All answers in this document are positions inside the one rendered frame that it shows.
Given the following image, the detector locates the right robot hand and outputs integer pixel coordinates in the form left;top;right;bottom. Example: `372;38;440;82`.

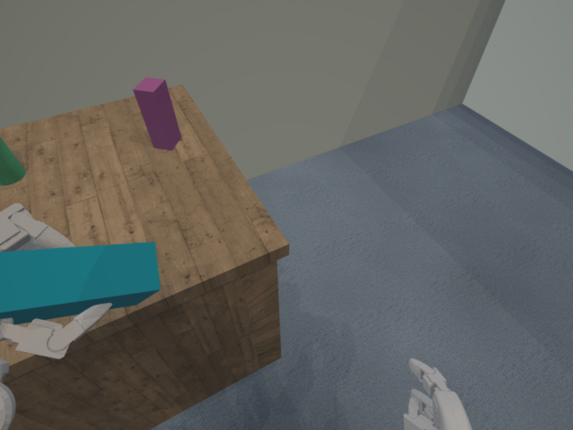
404;358;472;430

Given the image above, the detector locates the table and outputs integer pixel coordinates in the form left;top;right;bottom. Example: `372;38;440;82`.
0;84;289;430

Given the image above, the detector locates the sponge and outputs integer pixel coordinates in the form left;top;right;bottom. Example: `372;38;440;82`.
0;242;160;325

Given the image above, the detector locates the left robot hand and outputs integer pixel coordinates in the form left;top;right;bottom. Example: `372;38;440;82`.
0;203;112;359

